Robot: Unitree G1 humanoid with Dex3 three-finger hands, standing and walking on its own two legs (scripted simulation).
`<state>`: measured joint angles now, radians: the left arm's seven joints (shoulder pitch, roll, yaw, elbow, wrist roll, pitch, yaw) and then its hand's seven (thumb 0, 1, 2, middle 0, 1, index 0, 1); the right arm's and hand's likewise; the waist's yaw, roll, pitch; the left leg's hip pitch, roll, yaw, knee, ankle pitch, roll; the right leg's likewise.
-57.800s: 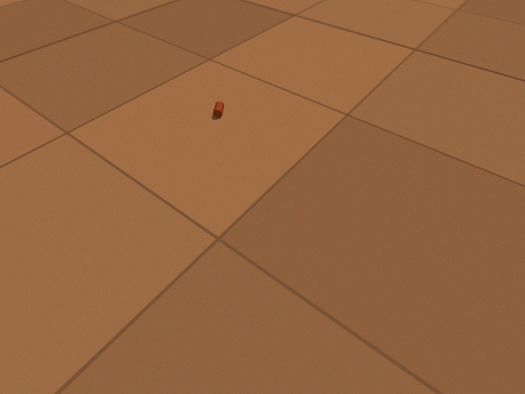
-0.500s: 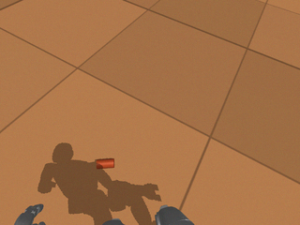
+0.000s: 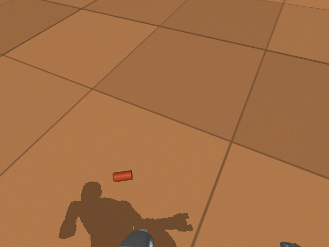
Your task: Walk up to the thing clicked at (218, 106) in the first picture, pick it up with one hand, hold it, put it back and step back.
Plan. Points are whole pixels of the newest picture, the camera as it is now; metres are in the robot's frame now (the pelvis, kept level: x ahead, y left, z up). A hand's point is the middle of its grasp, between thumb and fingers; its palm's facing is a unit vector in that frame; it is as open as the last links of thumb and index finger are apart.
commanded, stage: step back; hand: left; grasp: from above
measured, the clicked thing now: (123, 176) +0.61 +0.30 -0.73
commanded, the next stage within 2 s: none
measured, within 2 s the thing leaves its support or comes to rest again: neither
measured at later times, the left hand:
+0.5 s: hand out of the picture -0.05 +0.26 -0.15, palm faces +0.11 -0.93 -0.36, open 7.4 cm
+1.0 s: hand out of the picture -0.22 +0.25 -0.15, palm faces +0.12 -0.90 -0.42, open 7.4 cm
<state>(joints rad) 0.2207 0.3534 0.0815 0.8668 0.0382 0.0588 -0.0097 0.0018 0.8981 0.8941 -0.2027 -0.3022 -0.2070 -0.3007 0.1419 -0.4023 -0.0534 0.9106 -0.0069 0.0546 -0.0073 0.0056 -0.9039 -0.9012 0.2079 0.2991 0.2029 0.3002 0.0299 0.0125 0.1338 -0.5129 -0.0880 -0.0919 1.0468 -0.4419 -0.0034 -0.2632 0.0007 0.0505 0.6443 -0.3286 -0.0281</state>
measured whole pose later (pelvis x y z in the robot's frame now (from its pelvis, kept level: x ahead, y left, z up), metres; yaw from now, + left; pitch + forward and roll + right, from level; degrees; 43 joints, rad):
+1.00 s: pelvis -0.32 -0.04 -0.01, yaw +7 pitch -4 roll +1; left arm 0.09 0.42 0.08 0.80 0.02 0.07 0.04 0.00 0.90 0.89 -0.20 -0.30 -0.21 -0.30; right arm 0.18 -0.35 -0.04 0.89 -0.04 0.06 0.01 0.01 -0.90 -0.90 0.21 0.30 0.20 0.30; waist 0.01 -0.06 0.22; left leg -0.25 -0.05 -0.03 0.67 -0.36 0.02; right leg -0.48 -0.01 0.07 0.90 -0.46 0.00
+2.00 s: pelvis -0.43 -0.09 +0.00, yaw +8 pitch -3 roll +0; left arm 0.14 0.35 0.05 0.98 0.03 -0.03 -0.01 0.00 0.90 0.89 -0.20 -0.30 -0.21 -0.30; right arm 0.23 -0.38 -0.04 0.99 -0.02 0.01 -0.01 0.01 -0.90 -0.90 0.21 0.30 0.20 0.30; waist 0.01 0.03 0.08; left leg -0.27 -0.01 -0.08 0.80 -0.54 0.00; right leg -0.30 -0.01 -0.04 0.62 -0.27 -0.02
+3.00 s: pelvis -0.40 -0.09 +0.02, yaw +8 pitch -3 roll +0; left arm 0.10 0.35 0.00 1.15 0.01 -0.02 0.00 0.00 0.90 0.89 -0.20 -0.30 -0.21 -0.30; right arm 0.09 -0.35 -0.01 1.14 -0.01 -0.01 0.01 0.01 -0.90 -0.90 0.21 0.30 0.20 0.30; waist 0.01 0.01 0.06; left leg -0.07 0.03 -0.02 0.30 -0.19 -0.03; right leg -0.13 -0.01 -0.04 0.33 -0.16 0.00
